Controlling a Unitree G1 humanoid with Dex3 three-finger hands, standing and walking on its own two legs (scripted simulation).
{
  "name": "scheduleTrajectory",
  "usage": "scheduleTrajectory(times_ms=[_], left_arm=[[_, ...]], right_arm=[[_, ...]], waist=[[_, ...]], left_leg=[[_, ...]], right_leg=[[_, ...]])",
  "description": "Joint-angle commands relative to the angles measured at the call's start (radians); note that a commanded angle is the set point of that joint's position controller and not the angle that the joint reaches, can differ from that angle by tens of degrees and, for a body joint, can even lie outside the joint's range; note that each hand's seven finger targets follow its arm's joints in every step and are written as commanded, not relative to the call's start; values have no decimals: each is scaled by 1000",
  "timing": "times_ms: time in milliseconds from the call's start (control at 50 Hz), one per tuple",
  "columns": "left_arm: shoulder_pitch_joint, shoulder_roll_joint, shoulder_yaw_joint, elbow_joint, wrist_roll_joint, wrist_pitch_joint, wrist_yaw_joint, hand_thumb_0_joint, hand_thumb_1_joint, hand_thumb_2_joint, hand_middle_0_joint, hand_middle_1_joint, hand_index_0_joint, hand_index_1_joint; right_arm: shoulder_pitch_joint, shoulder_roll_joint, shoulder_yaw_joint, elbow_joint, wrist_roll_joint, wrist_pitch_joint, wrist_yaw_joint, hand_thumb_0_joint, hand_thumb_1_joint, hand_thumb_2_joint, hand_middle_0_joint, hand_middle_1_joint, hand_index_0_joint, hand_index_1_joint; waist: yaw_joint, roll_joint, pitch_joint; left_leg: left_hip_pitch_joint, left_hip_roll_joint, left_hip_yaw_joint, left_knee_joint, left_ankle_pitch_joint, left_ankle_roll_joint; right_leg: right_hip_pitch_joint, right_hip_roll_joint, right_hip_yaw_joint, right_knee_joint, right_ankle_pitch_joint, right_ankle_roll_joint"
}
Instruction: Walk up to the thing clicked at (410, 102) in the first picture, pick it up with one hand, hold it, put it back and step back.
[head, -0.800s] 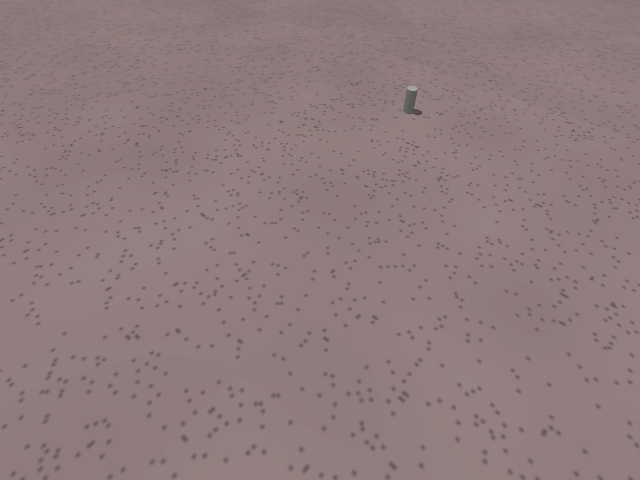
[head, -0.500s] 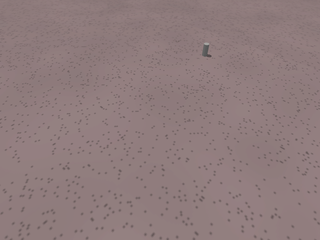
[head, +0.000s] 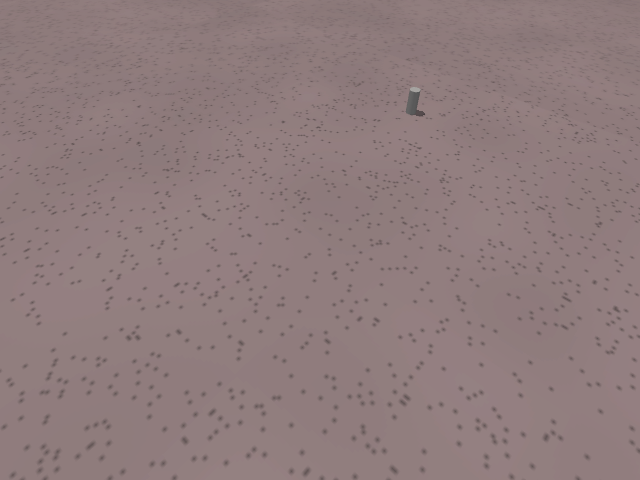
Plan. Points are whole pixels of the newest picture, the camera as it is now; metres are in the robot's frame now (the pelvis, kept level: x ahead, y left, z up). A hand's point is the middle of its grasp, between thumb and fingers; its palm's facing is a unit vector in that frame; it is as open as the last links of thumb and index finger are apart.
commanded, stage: stand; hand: left
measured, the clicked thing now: (412, 101) +2.32 -0.50 -0.71
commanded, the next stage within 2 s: walk up in 0.32 s
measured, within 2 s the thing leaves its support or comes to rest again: neither
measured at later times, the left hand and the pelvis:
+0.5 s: hand out of the picture +0.12 +0.25 -0.14, palm faces -0.10 -0.93 -0.35, open 7.4 cm; pelvis +0.02 -0.02 +0.00, yaw -5 degrees
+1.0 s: hand (260, 401) +0.28 +0.11 -0.15, palm faces -0.15 -0.93 -0.34, open 7.4 cm; pelvis +0.23 -0.16 -0.01, yaw -12 degrees
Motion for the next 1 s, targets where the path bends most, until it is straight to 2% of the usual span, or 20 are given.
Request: scheduleTrajectory(times_ms=[0, 280, 300, 320, 340, 360, 400, 440, 500, 560, 600, 620, 640, 660, 680, 700, 740, 800, 900, 980], left_arm=[[-38, 214, 35, -57, -1, -19, 12, 0, 900, 900, -200, -300, -200, -300], [-32, 216, 38, -58, -1, -15, 10, 0, 900, 900, -200, -300, -200, -300], [-7, 336, 126, -152, 25, -22, -41, 0, 900, 900, -200, -300, -200, -300], [-122, 296, 117, -173, 29, -13, -63, 0, 900, 900, -200, -300, -200, -300], [-228, 252, 112, -224, 39, -14, -79, 0, 900, 900, -200, -300, -200, -300], [-246, 256, 112, -249, 43, -19, -83, 0, 900, 900, -200, -300, -200, -300], [-169, 286, 118, -228, 34, -31, -103, 0, 900, 900, -200, -300, -200, -300], [-77, 291, 124, -213, 24, -23, -130, 0, 900, 900, -200, -300, -200, -300], [-68, 278, 131, -212, 24, -15, -148, 0, 900, 900, -200, -300, -200, -300], [-45, 281, 135, -211, 19, -13, -150, 0, 900, 900, -200, -300, -200, -300], [61, 287, 143, -173, 22, -18, -138, 0, 900, 900, -200, -300, -200, -300], [136, 307, 152, -142, 27, -26, -127, 0, 900, 900, -200, -300, -200, -300], [295, 363, 179, -98, 30, -40, -106, 0, 900, 900, -200, -300, -200, -300], [414, 457, 205, -91, 36, -50, -81, 0, 900, 900, -200, -300, -200, -300], [319, 508, 191, -143, 11, -57, -77, 0, 900, 900, -200, -300, -200, -300], [188, 521, 189, -194, -3, -62, -73, 0, 900, 900, -200, -300, -200, -300], [88, 439, 172, -219, -5, -77, -59, 0, 900, 900, -200, -300, -200, -300], [75, 368, 146, -224, -14, -94, -56, 0, 900, 900, -200, -300, -200, -300], [115, 370, 143, -262, -9, -111, -57, 0, 900, 900, -200, -300, -200, -300], [153, 370, 139, -260, -2, -107, -60, 0, 900, 900, -200, -300, -200, -300]], right_arm=[[-39, -209, -41, -58, -2, -18, -19, 0, -900, -900, 200, 300, 200, 300], [-35, -211, -42, -61, -2, -19, -19, 0, -900, -900, 200, 300, 200, 300], [52, -350, -137, -132, -33, -55, 1, 0, -900, -900, 200, 300, 200, 300], [89, -377, -157, -106, -40, -63, 11, 0, -900, -900, 200, 300, 200, 300], [150, -405, -179, -109, -37, -70, 9, 0, -900, -900, 200, 300, 200, 300], [140, -411, -185, -133, -34, -81, 9, 0, -900, -900, 200, 300, 200, 300], [86, -370, -173, -163, -30, -97, 8, 0, -900, -900, 200, 300, 200, 300], [-5, -381, -177, -196, -39, -101, 16, 0, -900, -900, 200, 300, 200, 300], [-42, -379, -176, -214, -52, -104, 31, 0, -900, -900, 200, 300, 200, 300], [-49, -393, -178, -210, -51, -99, 39, 0, -900, -900, 200, 300, 200, 300], [-93, -388, -175, -212, -44, -89, 37, 0, -900, -900, 200, 300, 200, 300], [-89, -357, -163, -209, -50, -79, 35, 0, -900, -900, 200, 300, 200, 300], [-73, -293, -136, -213, -56, -73, 37, 0, -900, -900, 200, 300, 200, 300], [-76, -183, -92, -258, -39, -76, 44, 0, -900, -900, 200, 300, 200, 300], [-96, -257, -106, -291, -19, -78, 44, 0, -900, -900, 200, 300, 200, 300], [-124, -331, -121, -275, -16, -82, 44, 0, -900, -900, 200, 300, 200, 300], [-37, -341, -122, -222, 1, -85, 59, 0, -900, -900, 200, 300, 200, 300], [52, -319, -128, -199, -10, -69, 76, 0, -900, -900, 200, 300, 200, 300], [-79, -298, -134, -284, -24, -55, 96, 0, -900, -900, 200, 300, 200, 300], [-163, -259, -132, -324, -18, -66, 99, 0, -900, -900, 200, 300, 200, 300]], waist=[[-5, -9, -68], [-6, 8, -67], [-36, -16, -199], [-87, 73, -97], [-145, 207, -26], [-134, 146, 21], [-65, 29, -23], [-12, 126, -15], [3, 161, 20], [10, 166, 23], [74, 132, -3], [108, 21, -16], [193, -205, -96], [243, -485, -72], [171, -368, -53], [120, -171, 21], [41, -97, 9], [5, -150, 33], [34, -76, 62], [59, -37, 41]], left_leg=[[16, 116, -89, -42, 171, 33], [1, 114, -90, -60, 149, 31], [121, 141, -114, 15, -434, 106], [198, 201, -193, -60, -621, 145], [230, 375, -383, -203, -677, 218], [211, 478, -451, -236, -617, 272], [170, 412, -358, -241, -564, 228], [100, 368, -221, -264, -563, 210], [-52, 285, -42, -235, -460, 175], [-142, 268, 37, -203, -472, 154], [-222, 267, 84, -77, -512, 141], [-294, 221, 126, 85, -511, 130], [-418, 127, 184, 470, -367, 103], [-674, 10, 163, 852, -440, 57], [-725, 1, 26, 931, -377, 36], [-709, 99, -48, 949, -270, 33], [-628, 152, -55, 853, -112, 37], [-515, 160, -44, 700, -40, 25], [-562, 149, 11, 462, 56, -26], [-421, 122, 35, 276, 158, -9]], right_leg=[[-6, -125, 92, -43, 166, -24], [10, -128, 93, -40, 145, -29], [-146, -78, 127, 75, -378, -59], [-425, -46, 59, 199, -424, -44], [-626, -28, 0, 452, -301, -31], [-719, -96, 86, 548, -278, -32], [-662, -136, 134, 614, -218, -29], [-574, -157, 75, 552, -203, -6], [-404, -133, -3, 443, -137, 14], [-272, -118, -66, 374, -65, 18], [-100, -101, -110, 328, -33, 1], [10, -68, -120, 297, -58, 0], [220, -28, -78, 245, -199, -30], [260, -185, 277, 31, -543, -82], [129, -403, 778, -285, -805, -195], [41, -441, 799, -301, -815, -239], [18, -323, 519, -199, -551, -190], [-77, -240, 293, -192, -394, -146], [-65, -229, 197, -235, -331, -193], [-60, -206, 109, -196, -157, -178]])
